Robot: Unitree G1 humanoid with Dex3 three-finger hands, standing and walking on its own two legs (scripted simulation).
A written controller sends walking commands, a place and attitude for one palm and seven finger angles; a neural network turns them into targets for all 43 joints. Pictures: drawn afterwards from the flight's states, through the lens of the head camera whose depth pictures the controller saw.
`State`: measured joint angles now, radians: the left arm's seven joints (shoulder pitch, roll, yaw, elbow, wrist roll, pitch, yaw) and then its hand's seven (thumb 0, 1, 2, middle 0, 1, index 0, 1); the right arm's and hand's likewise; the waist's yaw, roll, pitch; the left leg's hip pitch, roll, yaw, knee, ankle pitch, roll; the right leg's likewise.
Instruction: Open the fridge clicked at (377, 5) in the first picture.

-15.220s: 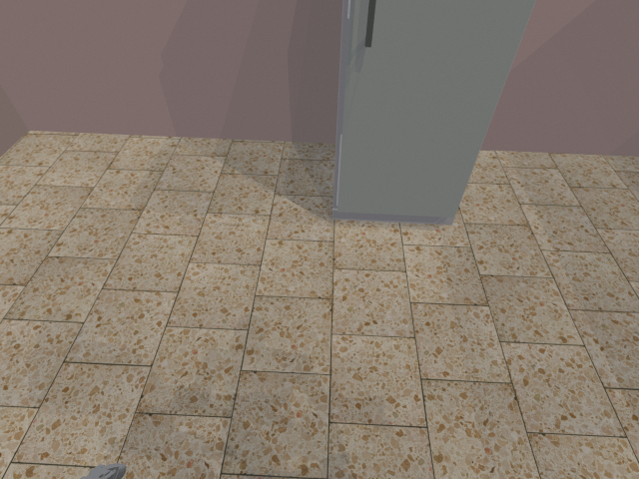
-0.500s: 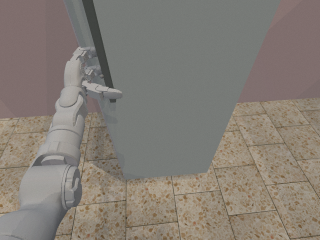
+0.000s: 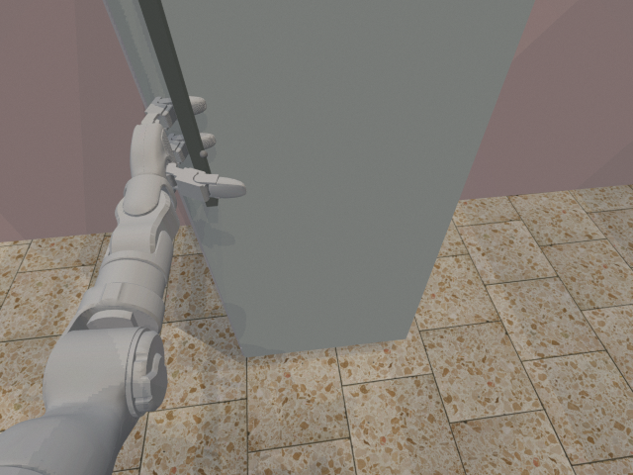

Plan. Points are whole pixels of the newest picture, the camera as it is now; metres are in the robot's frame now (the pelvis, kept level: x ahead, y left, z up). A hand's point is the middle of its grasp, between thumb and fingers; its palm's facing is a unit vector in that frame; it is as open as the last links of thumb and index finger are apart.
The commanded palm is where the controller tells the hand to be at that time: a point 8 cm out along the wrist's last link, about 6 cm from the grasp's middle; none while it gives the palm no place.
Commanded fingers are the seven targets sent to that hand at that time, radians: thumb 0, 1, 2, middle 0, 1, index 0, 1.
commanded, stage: move the hooked fingers beside the handle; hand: left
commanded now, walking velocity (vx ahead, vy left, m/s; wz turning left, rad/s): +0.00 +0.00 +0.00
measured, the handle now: (171, 56) +0.53 +0.16 +0.27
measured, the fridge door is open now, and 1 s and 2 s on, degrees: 0 0 0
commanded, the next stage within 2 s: none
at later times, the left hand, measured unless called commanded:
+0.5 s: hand (172, 159) +0.46 +0.17 +0.17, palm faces +0.10 -0.99 +0.01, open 14.0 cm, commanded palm +0.43 +0.22 +0.17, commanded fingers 0.00 -0.50 0.30 -0.30 -1.20 -0.30 -1.20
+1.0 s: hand (156, 163) +0.46 +0.19 +0.17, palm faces +0.10 -0.99 +0.00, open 14.0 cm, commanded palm +0.43 +0.24 +0.17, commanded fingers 0.00 -0.50 0.30 -0.30 -1.20 -0.30 -1.20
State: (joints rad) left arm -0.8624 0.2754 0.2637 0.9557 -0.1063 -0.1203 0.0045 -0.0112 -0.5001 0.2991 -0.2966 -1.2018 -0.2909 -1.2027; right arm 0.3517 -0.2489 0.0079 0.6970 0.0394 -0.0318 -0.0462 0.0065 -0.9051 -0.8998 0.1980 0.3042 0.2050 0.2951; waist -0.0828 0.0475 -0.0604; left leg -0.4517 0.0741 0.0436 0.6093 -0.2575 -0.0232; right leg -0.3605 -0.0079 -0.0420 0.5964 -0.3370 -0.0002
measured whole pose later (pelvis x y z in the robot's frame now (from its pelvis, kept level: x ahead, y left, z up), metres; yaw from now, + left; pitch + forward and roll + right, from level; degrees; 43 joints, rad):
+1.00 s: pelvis +0.00 +0.01 +0.00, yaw +0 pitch +5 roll -1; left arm -0.80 0.36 0.28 0.89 -0.15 -0.09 -0.09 -0.01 -0.50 0.30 -0.30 -1.20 -0.30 -1.20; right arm 0.35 -0.26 0.02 0.68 0.06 -0.02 -0.07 0.01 -0.90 -0.90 0.20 0.30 0.21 0.30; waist -0.07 0.04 -0.06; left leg -0.45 0.07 0.04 0.62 -0.27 -0.01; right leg -0.34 -0.01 -0.05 0.58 -0.33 0.01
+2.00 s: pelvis +0.00 +0.00 +0.00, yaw +1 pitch +5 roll -1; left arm -0.77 0.39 0.31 0.87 -0.16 -0.07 -0.14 -0.01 -0.50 0.30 -0.30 -1.20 -0.30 -1.20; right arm 0.34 -0.27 0.01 0.68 0.06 -0.01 -0.08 0.01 -0.90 -0.90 0.20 0.30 0.21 0.30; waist -0.07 0.04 -0.05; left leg -0.44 0.07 0.03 0.62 -0.27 -0.02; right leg -0.33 -0.01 -0.05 0.57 -0.33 0.00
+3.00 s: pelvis +0.00 +0.00 +0.00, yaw +1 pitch +5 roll -1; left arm -0.86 0.33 0.26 0.94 -0.13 -0.08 -0.04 -0.01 -0.50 0.30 -0.30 -1.20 -0.30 -1.20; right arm 0.35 -0.26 0.01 0.70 0.05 -0.03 -0.06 0.01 -0.90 -0.90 0.20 0.30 0.21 0.30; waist -0.08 0.04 -0.05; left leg -0.45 0.07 0.02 0.61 -0.26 -0.02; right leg -0.34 -0.01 -0.05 0.58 -0.33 0.00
